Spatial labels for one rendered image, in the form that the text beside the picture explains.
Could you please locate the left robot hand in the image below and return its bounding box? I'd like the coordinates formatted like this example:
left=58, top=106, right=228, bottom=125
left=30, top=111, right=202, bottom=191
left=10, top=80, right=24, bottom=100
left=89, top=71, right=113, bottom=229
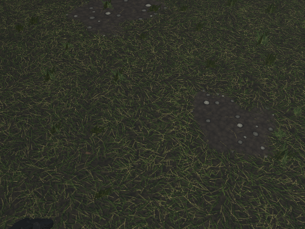
left=9, top=218, right=53, bottom=229

